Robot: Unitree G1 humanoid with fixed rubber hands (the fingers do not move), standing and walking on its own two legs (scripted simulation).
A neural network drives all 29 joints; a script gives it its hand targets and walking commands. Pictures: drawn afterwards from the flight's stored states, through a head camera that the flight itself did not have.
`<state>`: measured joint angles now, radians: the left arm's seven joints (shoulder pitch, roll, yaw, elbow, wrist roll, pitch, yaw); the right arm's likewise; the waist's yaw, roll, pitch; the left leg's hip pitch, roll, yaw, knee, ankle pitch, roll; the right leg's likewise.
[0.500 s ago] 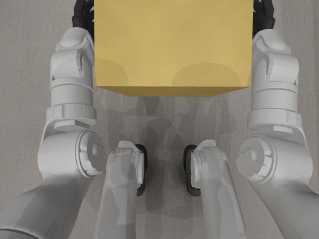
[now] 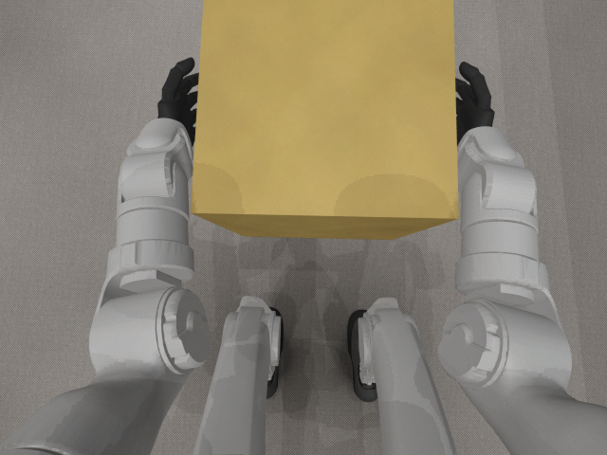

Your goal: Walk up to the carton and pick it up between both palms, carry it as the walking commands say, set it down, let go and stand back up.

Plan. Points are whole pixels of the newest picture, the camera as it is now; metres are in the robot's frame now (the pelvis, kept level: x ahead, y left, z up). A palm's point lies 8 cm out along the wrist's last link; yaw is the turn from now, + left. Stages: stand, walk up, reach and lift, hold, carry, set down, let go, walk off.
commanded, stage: reach and lift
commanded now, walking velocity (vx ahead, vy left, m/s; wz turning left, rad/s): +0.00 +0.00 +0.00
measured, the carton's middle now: (321, 146) +0.49 +0.01 -0.12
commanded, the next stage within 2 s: none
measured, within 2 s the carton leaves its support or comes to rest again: neither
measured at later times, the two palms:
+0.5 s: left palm (158, 118) +0.47 +0.17 +0.01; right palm (514, 125) +0.47 -0.17 +0.01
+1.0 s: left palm (113, 92) +0.46 +0.17 +0.09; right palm (584, 99) +0.46 -0.17 +0.10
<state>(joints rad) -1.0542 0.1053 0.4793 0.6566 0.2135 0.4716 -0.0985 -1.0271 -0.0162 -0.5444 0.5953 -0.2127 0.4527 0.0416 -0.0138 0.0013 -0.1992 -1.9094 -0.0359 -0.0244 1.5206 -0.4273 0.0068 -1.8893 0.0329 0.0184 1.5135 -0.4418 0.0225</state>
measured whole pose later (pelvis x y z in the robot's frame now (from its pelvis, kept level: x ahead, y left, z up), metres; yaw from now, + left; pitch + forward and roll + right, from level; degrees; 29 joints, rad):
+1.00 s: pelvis +0.03 +0.00 +0.13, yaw +1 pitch +35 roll +0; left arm -0.73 -0.02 0.48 0.46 0.25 0.45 -0.15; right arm -0.73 0.07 -0.49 0.42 -0.26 0.45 0.12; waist -0.02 0.01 -0.19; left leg -1.33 -0.03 -0.03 1.01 -0.30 0.00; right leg -1.32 0.03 0.04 1.01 -0.31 0.01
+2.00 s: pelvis +0.07 +0.00 +0.22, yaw +2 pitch +8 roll +0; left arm -0.45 -0.09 0.40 0.41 0.28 0.53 -0.14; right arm -0.43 0.09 -0.42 0.40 -0.29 0.51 0.15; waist -0.04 0.02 -0.03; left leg -0.46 -0.03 -0.05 0.50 -0.18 0.01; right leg -0.44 0.01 0.03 0.49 -0.19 0.01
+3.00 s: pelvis +0.08 -0.01 +0.23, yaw +1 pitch -6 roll +0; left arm -0.28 -0.08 0.29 0.19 0.21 0.74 -0.10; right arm -0.30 0.09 -0.29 0.21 -0.22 0.73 0.10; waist 0.00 0.00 0.06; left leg -0.05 -0.02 -0.05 0.32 -0.16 0.00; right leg -0.03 0.02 0.04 0.30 -0.17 -0.01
